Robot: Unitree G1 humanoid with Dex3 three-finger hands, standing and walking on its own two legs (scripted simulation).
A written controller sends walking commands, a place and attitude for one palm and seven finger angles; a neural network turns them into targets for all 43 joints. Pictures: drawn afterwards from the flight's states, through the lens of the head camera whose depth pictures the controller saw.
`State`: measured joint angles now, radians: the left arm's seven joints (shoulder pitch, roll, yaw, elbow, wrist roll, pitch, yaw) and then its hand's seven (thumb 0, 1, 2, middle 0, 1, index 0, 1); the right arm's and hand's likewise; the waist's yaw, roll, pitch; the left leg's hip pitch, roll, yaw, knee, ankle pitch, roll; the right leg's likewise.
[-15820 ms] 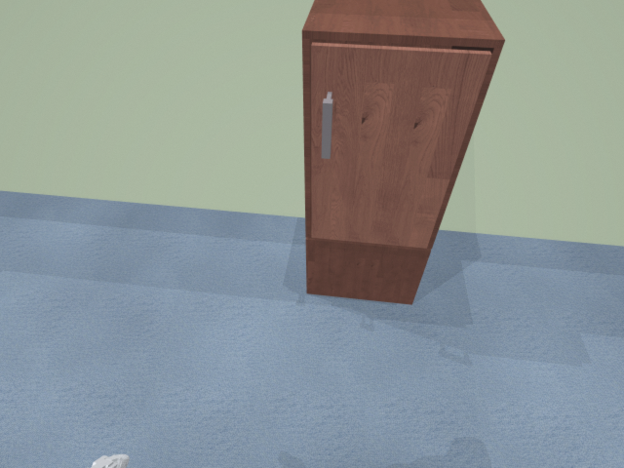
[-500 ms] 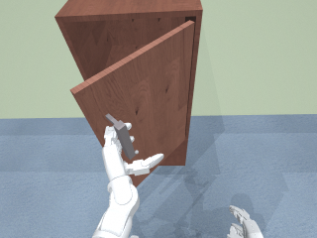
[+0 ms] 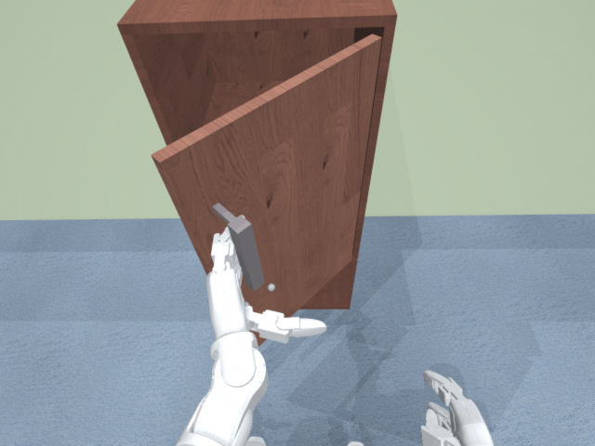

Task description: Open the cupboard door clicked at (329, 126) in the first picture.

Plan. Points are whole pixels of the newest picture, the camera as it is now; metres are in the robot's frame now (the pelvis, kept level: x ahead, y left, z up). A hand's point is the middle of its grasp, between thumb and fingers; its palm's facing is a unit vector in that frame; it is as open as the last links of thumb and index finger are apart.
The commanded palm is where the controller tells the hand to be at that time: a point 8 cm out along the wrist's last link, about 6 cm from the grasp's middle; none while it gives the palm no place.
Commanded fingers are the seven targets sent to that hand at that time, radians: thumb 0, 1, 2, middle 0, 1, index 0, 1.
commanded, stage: slide the hand sideways off the handle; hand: left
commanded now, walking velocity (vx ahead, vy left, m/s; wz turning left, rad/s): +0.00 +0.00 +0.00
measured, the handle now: (238, 248) +0.37 +0.09 +0.06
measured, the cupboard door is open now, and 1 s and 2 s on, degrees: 46 52 52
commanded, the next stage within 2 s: draw the hand back to the body in 1.14 s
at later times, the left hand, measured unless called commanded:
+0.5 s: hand (270, 329) +0.25 +0.04 +0.06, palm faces -0.11 -0.99 +0.00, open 16.2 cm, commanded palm +0.23 +0.11 +0.06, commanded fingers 0.00 -0.50 0.30 -0.15 -0.30 -0.15 -0.30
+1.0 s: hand (221, 358) +0.22 +0.10 +0.07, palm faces +0.02 -1.00 +0.01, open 16.1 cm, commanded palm +0.18 +0.15 +0.06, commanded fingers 0.00 -0.50 0.30 -0.15 -0.30 -0.15 -0.30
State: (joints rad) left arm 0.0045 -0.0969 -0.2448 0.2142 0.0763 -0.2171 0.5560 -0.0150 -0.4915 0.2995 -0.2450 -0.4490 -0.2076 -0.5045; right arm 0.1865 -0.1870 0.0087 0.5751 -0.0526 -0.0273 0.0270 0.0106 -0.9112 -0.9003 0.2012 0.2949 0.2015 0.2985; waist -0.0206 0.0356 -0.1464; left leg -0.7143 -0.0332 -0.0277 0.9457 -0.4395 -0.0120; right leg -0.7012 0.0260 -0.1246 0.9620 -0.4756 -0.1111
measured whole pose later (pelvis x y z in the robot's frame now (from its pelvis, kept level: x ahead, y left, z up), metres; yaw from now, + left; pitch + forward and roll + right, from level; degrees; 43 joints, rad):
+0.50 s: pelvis -0.01 +0.04 +0.00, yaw -3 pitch +9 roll +0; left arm 0.16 -0.02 -0.34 0.07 0.07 -0.28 0.27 -0.02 -0.50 0.30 -0.19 -0.32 -0.18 -0.32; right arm 0.25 -0.20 0.04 0.44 -0.01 0.01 0.04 0.01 -0.91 -0.90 0.20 0.30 0.20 0.30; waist -0.02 0.02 -0.12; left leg -0.70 -0.03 0.03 1.00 -0.46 0.04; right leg -0.70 0.03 -0.07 1.00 -0.47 -0.07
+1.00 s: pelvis +0.01 +0.03 -0.01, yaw -3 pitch +11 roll +0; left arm 0.55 0.04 -0.25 -0.23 0.01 -0.32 0.16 -0.02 -0.49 0.30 -0.18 -0.31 -0.19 -0.32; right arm 0.26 -0.21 0.03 0.39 0.00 -0.01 0.03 0.01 -0.91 -0.90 0.20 0.30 0.20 0.30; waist 0.00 0.03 -0.14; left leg -0.71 -0.03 0.02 1.02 -0.51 0.03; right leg -0.70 0.03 -0.08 1.01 -0.52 -0.08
